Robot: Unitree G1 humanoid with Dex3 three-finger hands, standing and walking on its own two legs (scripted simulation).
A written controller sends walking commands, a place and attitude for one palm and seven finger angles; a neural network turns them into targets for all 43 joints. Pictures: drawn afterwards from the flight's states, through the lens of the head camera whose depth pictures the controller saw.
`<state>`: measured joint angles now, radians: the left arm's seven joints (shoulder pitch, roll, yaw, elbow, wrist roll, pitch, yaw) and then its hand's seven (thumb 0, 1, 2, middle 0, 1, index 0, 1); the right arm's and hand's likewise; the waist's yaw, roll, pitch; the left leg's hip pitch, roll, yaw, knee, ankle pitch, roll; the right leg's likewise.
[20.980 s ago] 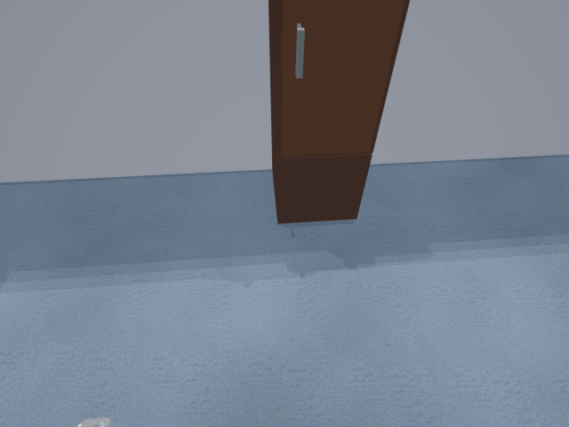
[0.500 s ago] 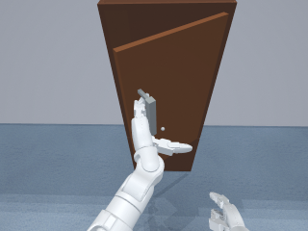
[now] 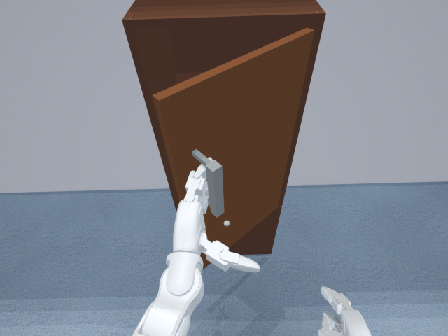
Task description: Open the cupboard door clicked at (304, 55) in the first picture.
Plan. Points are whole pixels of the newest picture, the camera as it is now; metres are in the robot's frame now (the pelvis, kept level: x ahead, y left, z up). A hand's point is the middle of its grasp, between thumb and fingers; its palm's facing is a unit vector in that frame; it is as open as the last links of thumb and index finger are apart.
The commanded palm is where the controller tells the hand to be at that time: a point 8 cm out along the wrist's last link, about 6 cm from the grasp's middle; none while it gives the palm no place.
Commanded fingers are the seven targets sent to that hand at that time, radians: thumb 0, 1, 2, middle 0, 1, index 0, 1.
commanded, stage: slide the hand sideways off the handle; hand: left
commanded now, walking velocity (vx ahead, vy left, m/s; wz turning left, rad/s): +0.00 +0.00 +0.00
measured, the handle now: (208, 184) +0.37 +0.06 +0.09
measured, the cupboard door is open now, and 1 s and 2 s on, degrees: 40 40 40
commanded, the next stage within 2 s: draw the hand back to the body in 0.72 s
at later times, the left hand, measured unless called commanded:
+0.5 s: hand (193, 247) +0.24 +0.07 +0.09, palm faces +0.02 -1.00 +0.00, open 16.3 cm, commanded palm +0.19 +0.12 +0.09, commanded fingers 0.00 -0.50 0.30 -0.15 -0.30 -0.15 -0.30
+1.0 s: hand (168, 257) +0.22 +0.10 +0.09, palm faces +0.03 -1.00 -0.05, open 16.3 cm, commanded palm +0.18 +0.16 +0.11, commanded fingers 0.00 -0.50 0.30 -0.15 -0.30 -0.15 -0.30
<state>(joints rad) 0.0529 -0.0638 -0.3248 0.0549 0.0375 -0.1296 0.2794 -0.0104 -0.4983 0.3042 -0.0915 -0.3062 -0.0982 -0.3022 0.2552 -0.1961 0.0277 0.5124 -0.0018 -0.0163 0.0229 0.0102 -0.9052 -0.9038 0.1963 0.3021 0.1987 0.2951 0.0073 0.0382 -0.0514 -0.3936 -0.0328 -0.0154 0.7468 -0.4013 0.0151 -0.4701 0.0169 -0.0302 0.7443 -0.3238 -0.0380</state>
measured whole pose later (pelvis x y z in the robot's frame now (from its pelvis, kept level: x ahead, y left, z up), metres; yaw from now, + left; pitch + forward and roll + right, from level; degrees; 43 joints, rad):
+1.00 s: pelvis +0.02 +0.00 -0.02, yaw +1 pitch +5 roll +0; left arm 0.52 0.12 -0.17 -0.43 -0.05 -0.10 0.07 -0.01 -0.50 0.30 -0.15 -0.30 -0.15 -0.30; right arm 0.29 -0.21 0.06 0.43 0.01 -0.12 -0.03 0.01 -0.90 -0.90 0.20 0.30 0.20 0.30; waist 0.02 0.06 -0.10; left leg -0.49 -0.03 -0.03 0.89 -0.50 0.01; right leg -0.55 0.02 -0.05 0.87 -0.41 -0.04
